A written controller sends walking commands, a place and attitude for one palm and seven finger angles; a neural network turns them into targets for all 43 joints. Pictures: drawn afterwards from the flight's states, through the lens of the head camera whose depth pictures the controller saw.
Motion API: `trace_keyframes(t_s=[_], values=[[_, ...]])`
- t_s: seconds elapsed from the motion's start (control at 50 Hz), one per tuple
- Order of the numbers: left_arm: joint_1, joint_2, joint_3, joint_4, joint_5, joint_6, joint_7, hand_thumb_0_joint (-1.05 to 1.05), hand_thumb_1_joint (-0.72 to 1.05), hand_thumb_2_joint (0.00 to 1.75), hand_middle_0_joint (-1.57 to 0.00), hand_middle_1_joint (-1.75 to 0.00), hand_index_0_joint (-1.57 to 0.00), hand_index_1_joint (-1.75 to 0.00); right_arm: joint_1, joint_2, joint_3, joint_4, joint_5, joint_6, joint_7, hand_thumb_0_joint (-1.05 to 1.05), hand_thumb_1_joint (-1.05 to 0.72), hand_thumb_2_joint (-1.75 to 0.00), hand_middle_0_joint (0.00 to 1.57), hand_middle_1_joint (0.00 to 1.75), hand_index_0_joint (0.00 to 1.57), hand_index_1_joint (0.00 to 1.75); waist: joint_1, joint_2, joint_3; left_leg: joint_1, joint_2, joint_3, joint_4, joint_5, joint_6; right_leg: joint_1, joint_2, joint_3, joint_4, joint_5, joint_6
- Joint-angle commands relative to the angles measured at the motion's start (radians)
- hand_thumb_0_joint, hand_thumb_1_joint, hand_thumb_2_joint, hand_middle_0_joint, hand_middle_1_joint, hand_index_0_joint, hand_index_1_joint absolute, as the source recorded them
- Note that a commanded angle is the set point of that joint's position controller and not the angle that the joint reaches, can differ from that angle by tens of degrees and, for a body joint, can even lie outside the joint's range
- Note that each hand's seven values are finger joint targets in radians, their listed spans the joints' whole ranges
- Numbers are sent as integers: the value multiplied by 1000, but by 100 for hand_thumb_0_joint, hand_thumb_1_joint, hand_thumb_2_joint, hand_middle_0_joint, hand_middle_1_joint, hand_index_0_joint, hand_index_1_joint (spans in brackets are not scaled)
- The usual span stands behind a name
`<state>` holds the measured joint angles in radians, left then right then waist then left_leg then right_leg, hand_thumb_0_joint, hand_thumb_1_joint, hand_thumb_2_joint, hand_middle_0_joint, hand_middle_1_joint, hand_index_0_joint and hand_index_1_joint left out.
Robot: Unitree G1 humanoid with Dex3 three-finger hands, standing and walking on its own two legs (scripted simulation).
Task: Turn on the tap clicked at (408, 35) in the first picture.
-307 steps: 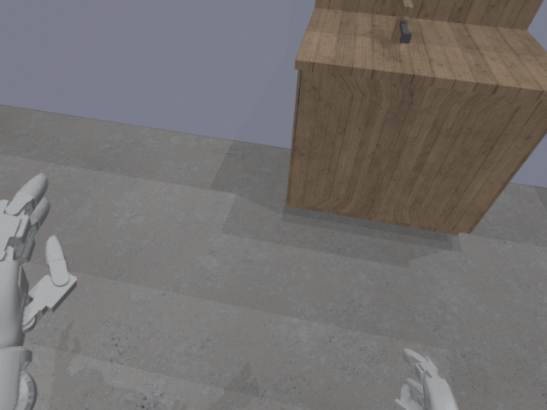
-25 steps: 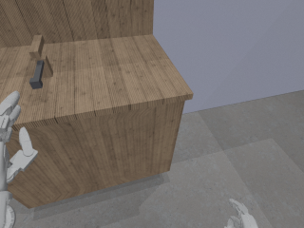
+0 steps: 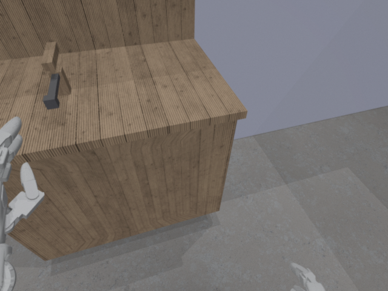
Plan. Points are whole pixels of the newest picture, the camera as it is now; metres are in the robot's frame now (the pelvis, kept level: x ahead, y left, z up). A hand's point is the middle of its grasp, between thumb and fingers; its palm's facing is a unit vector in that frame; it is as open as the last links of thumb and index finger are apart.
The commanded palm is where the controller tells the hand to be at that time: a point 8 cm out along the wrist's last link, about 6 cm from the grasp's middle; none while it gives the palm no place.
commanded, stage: look again from close up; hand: left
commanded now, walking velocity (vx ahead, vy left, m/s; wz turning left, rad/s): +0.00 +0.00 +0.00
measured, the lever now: (51, 101) +0.53 +0.41 +0.10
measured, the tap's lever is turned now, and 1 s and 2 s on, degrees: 0 0 0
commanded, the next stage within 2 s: shuffle to correct the standing spot in 0.36 s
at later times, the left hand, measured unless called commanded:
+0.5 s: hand (6, 187) +0.23 +0.31 +0.16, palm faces +0.45 -0.82 -0.35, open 7.4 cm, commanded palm +0.17 +0.32 +0.18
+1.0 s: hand (55, 133) +0.34 +0.29 +0.17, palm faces +0.39 -0.86 -0.34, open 7.4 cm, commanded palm +0.28 +0.33 +0.18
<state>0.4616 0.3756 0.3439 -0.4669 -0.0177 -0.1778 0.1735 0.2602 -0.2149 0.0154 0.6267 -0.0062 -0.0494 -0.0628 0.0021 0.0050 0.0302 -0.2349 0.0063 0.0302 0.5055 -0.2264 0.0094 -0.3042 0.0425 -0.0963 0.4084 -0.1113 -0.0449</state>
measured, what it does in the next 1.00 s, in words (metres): walks ahead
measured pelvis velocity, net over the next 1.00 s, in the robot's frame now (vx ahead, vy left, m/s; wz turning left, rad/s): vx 0.13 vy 0.05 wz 0.02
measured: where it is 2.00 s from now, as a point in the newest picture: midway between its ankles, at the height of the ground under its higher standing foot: outside the picture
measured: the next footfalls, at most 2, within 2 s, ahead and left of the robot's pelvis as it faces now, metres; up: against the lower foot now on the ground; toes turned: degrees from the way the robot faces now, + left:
left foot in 1.08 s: +0.24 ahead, +0.21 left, +0.00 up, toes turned +1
right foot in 1.32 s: +0.27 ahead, +0.00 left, +0.00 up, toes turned +0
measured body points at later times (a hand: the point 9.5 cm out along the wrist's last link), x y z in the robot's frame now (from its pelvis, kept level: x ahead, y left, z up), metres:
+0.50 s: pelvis +0.01 +0.04 +0.00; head +0.01 +0.06 +0.45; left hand +0.20 +0.35 +0.18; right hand +0.18 -0.16 -0.07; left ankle +0.03 +0.11 -0.74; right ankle +0.10 -0.07 -0.73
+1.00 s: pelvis +0.13 +0.05 -0.01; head +0.16 +0.08 +0.44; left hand +0.32 +0.33 +0.19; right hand +0.31 -0.19 -0.08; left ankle +0.10 +0.15 -0.69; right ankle +0.10 -0.07 -0.74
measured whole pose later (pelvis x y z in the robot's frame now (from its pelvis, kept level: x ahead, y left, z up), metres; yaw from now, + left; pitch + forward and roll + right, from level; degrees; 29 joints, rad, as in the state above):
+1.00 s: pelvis +0.13 +0.05 -0.01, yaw +1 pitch +0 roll -1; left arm 0.41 0.37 0.36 -0.53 -0.04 -0.28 0.12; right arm 0.20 -0.23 0.00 0.56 0.00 -0.10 0.01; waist 0.01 -0.05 0.07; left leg -0.43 -0.01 -0.01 1.00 -0.47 0.02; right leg -0.24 0.04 0.00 0.59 -0.35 -0.03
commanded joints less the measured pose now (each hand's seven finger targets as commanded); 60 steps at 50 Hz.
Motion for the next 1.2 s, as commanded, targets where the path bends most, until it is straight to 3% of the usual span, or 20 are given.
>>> trace_keyframes(t_s=[0.0,0.04,0.06,0.08,0.1,0.14,0.24,0.3,0.38,0.54,0.76,0.8,0.84,0.88,0.94,1.02,1.04,1.08,1.12,1.18], values=[[-37,115,67,-92,6,-34,0,0,90,90,-20,-30,-20,-30,-119,-103,-35,-157,11,-57,-4,0,-90,-90,20,30,20,30,1,-15,-52,-211,76,-86,-133,-245,18,159,-131,221,-132,-348,39],[-82,126,63,-121,7,-33,-1,0,90,90,-20,-30,-20,-30,-126,-107,-39,-155,11,-56,-5,0,-90,-90,20,30,20,30,-2,-48,-47,-170,56,-74,-83,-226,14,98,-158,257,-177,-412,27],[-1169,962,638,-402,130,-132,-18,0,90,90,-20,-30,-20,-30,36,-121,-60,-122,-6,-116,-5,0,-90,-90,20,30,20,30,-16,-235,89,-80,-24,44,56,-92,-2,-117,-131,204,-260,-213,214],[-617,391,264,154,39,-113,-64,0,90,90,-20,-30,-20,-30,-49,-17,-15,-101,10,-111,-5,0,-90,-90,20,30,20,30,5,-150,-236,0,-11,0,35,-58,35,82,-223,144,-144,-305,84],[-327,300,232,113,-5,-117,-55,0,90,90,-20,-30,-20,-30,-77,-48,-33,-172,20,-127,-7,0,-90,-90,20,30,20,30,78,-118,-103,-5,-25,5,49,-96,18,30,-191,304,-259,-382,80],[-207,106,54,100,-34,-128,-79,0,90,90,-20,-30,-20,-30,-92,-83,-50,-196,21,-136,9,0,-90,-90,20,30,20,30,57,102,-120,33,-29,26,-46,-210,28,29,-192,282,-204,-518,36],[-223,156,55,-169,-31,-165,-72,0,90,90,-20,-30,-20,-30,-108,-98,-27,-200,34,-171,53,0,-90,-90,20,30,20,30,47,103,-53,-224,76,-113,-261,-272,50,254,-70,152,81,-258,47],[-193,201,141,-92,-29,-159,-67,0,90,90,-20,-30,-20,-30,-108,-105,-38,-213,32,-182,43,0,-90,-90,20,30,20,30,55,-47,-76,-270,120,-149,-282,-324,63,299,-67,123,131,-224,58],[-281,207,169,-96,-22,-162,-76,0,90,90,-20,-30,-20,-30,-116,-92,-36,-213,28,-180,41,0,-90,-90,20,30,20,30,39,65,2,-370,140,-180,-329,-447,77,302,-62,119,178,-207,52],[-298,86,24,-166,-12,-155,-86,0,90,90,-20,-30,-20,-30,-97,-103,-42,-189,12,-214,64,0,-90,-90,20,30,20,30,26,128,-26,-163,75,-153,-243,-344,48,180,-52,160,73,-244,5],[-254,140,104,-156,-19,-137,-62,0,90,90,-20,-30,-20,-30,-120,-109,-42,-212,7,-138,37,0,-90,-90,20,30,20,30,8,69,-92,-5,83,-131,-63,109,8,138,-53,166,169,53,-42],[-210,146,111,-186,-24,-133,-60,0,90,90,-20,-30,-20,-30,-117,-110,-47,-222,11,-130,43,0,-90,-90,20,30,20,30,13,24,-156,-17,54,-76,67,265,0,229,-86,216,170,177,-67],[-161,177,143,-213,-29,-137,-51,0,90,90,-20,-30,-20,-30,-130,-105,-54,-231,13,-127,46,0,-90,-90,20,30,20,30,24,-74,-211,-144,-12,0,335,280,-18,367,-207,405,110,330,-153],[-136,176,151,-255,-35,-156,-38,0,90,90,-20,-30,-20,-30,-138,-108,-63,-236,19,-125,58,0,-90,-90,20,30,20,30,48,-150,-195,-471,-37,-47,600,-227,-12,556,-384,644,52,465,-291],[-54,207,201,-304,-33,-175,-27,0,90,90,-20,-30,-20,-30,-145,-101,-50,-224,9,-95,71,0,-90,-90,20,30,20,30,51,20,-132,-497,73,-166,496,-299,25,437,-387,518,88,406,-211],[-104,173,183,-287,-35,-162,-34,0,90,90,-20,-30,-20,-30,-129,-67,-51,-192,8,-91,55,0,-90,-90,20,30,20,30,1,6,-147,72,-35,80,67,166,-2,70,-162,165,131,182,-66],[-121,173,180,-304,-40,-157,-38,0,90,90,-20,-30,-20,-30,-132,-85,-68,-195,17,-100,41,0,-90,-90,20,30,20,30,-13,65,-150,205,-21,45,8,216,5,-5,-128,143,236,123,-28],[-140,171,177,-308,-41,-160,-44,0,90,90,-20,-30,-20,-30,-112,-123,-91,-207,19,-104,36,0,-90,-90,20,30,20,30,-18,309,-228,346,271,-365,-68,322,203,-226,-6,69,671,-363,47],[-160,192,189,-234,-31,-138,-44,0,90,90,-20,-30,-20,-30,-118,-99,-82,-203,10,-103,38,0,-90,-90,20,30,20,30,-22,199,-126,248,322,-457,-121,353,287,-328,-29,127,799,-471,40],[-162,141,140,-217,-20,-120,-57,0,90,90,-20,-30,-20,-30,-111,-112,-85,-186,20,-113,45,0,-90,-90,20,30,20,30,-8,129,-95,124,263,-277,-95,342,234,-228,-89,109,606,-400,34]])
